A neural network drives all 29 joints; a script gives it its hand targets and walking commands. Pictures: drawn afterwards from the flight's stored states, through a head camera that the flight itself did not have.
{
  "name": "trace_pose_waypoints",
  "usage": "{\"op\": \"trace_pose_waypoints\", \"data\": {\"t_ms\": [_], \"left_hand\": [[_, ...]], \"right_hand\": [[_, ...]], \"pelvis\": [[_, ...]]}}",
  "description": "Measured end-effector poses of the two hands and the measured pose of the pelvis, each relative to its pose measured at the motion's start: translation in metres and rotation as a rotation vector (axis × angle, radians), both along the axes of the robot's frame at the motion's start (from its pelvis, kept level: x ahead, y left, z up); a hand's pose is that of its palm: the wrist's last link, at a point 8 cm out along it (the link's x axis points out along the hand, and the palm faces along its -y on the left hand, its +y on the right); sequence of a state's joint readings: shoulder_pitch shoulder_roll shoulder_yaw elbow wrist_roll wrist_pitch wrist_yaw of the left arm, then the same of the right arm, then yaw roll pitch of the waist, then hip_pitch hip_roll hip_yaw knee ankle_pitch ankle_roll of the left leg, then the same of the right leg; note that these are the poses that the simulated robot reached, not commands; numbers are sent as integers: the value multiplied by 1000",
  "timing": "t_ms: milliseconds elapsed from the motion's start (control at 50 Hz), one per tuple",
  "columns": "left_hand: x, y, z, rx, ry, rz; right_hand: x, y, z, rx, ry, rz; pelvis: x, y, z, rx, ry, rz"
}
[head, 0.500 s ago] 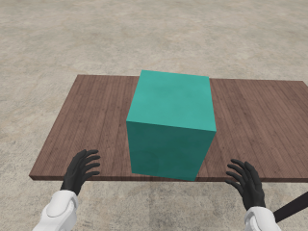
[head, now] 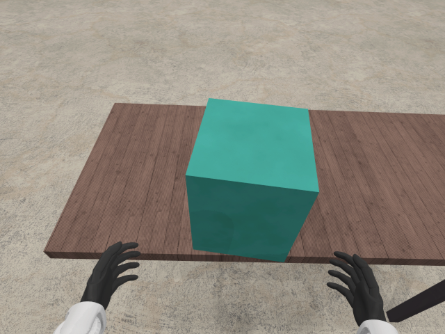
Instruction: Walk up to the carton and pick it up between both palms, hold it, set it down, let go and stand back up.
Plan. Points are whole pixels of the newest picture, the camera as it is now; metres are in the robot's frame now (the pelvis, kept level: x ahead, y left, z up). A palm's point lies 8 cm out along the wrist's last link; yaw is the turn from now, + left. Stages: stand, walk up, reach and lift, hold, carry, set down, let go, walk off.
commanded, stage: set down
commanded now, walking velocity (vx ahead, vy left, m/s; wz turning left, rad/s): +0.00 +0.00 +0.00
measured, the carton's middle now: (247, 182) +0.41 -0.01 +0.04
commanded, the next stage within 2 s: let go in 1.24 s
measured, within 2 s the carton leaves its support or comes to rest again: neither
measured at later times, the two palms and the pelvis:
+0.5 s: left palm (101, 306) +0.17 +0.23 -0.02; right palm (362, 319) +0.19 -0.21 -0.02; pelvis +0.02 +0.00 +0.00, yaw +0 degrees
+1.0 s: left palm (105, 319) +0.16 +0.23 -0.06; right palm (351, 328) +0.18 -0.21 -0.06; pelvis +0.02 +0.00 +0.00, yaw +0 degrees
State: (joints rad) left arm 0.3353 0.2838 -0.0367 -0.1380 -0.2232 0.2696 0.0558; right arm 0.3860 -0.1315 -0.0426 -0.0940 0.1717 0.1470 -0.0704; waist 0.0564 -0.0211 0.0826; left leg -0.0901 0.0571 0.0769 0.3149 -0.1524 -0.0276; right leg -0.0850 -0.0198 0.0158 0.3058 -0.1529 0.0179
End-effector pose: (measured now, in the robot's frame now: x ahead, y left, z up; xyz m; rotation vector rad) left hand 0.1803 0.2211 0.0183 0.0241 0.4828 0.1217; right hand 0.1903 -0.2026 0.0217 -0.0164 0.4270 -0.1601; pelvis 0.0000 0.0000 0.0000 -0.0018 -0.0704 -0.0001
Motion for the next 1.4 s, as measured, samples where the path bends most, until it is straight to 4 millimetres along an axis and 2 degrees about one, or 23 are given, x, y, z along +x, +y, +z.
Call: {"op": "trace_pose_waypoints", "data": {"t_ms": [200,520,880,1400], "left_hand": [[1,6,-16,30,65,7],[-10,6,-41,42,149,6],[-19,6,-72,51,251,12],[-23,8,-100,76,378,-8]], "right_hand": [[1,-5,-20,-21,64,10],[-5,-10,-43,-40,132,19],[-11,-8,-74,-77,213,68],[-17,-8,-103,-112,318,116]], "pelvis": [[10,-1,1,-2,18,-1],[24,-4,1,-5,12,2],[19,-1,0,-4,0,4],[16,3,-3,-2,-16,12]]}}
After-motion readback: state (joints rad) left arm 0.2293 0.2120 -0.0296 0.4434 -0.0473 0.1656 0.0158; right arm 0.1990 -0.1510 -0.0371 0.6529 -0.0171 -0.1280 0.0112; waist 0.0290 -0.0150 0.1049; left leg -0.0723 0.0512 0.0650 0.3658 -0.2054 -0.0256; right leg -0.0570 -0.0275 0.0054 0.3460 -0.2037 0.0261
